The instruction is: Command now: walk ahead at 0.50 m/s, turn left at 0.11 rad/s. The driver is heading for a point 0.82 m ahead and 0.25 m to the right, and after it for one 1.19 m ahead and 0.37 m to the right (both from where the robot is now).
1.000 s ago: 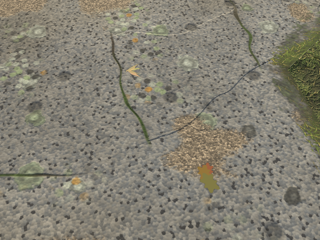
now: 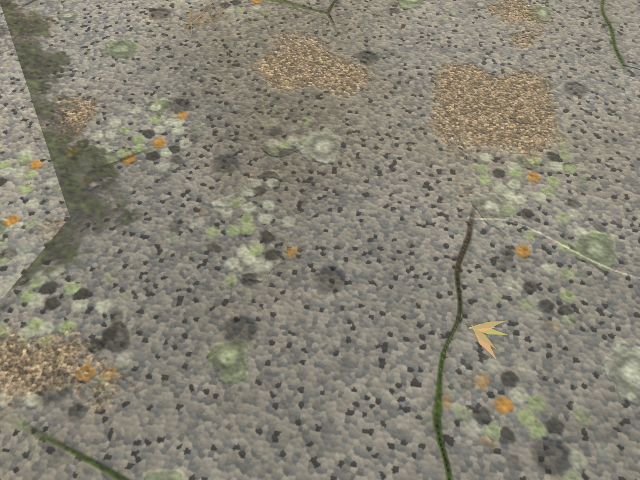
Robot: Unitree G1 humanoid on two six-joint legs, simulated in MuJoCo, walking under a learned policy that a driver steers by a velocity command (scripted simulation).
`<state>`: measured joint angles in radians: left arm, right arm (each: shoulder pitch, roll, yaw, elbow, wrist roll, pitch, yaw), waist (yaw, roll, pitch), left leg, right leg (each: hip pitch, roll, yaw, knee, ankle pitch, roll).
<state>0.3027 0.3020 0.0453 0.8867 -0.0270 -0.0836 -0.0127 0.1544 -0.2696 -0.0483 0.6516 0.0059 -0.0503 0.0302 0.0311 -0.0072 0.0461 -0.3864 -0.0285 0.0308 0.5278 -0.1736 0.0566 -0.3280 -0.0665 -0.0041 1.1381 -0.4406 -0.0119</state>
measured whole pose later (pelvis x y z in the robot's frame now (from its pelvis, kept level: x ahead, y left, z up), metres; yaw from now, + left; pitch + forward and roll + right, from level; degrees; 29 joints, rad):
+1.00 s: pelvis +0.56 -0.02 -0.01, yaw -7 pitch +2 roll +0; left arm 0.38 0.30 0.05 0.92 -0.03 -0.05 0.01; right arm 0.05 -0.26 -0.04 0.73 0.00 -0.10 0.02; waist 0.06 -0.02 0.03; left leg -0.45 0.01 0.02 0.55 -0.14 0.02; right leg -0.22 0.01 0.08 0.94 -0.51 -0.02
